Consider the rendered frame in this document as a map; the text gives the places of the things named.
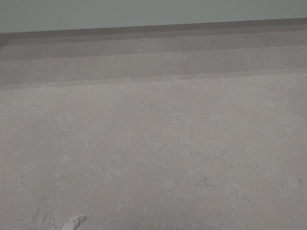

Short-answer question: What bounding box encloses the robot left hand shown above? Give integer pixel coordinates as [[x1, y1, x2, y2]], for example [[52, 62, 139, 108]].
[[60, 214, 87, 230]]

